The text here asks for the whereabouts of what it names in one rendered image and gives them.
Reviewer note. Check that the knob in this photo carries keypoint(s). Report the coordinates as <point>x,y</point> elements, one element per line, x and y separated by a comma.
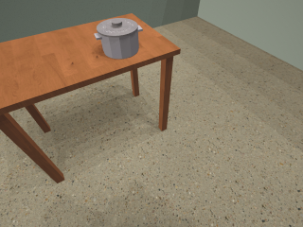
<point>116,22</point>

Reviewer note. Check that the lid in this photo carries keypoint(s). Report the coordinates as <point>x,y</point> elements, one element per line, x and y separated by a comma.
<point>106,29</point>

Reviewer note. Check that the table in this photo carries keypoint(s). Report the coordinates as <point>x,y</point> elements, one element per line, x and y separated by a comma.
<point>38,67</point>

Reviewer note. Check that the pot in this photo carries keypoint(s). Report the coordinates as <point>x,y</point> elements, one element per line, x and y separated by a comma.
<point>120,48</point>

